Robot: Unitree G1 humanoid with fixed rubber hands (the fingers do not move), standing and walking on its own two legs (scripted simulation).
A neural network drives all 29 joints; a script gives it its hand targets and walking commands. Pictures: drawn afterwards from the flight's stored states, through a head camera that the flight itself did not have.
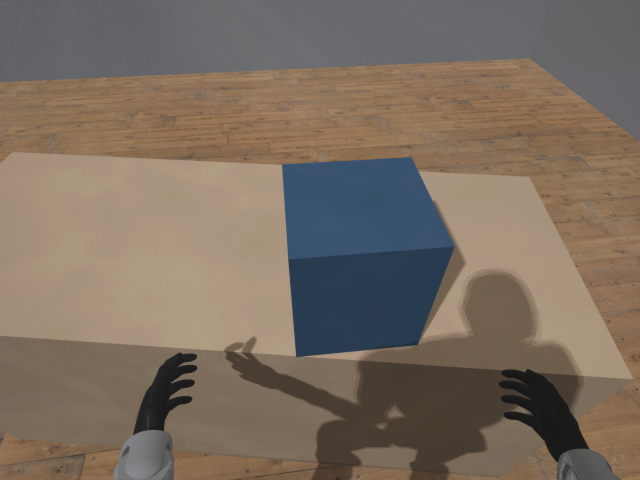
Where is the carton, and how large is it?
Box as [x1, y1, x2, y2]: [282, 157, 454, 356]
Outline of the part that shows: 411,157 282,164 288,262 296,356 417,344 454,246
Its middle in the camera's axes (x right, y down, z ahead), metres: +0.05 +0.03 +0.63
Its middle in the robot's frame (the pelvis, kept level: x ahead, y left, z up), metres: +0.44 -0.03 +0.00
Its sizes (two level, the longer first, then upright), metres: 0.210 0.200 0.250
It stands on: a pedestal, 0.64 m high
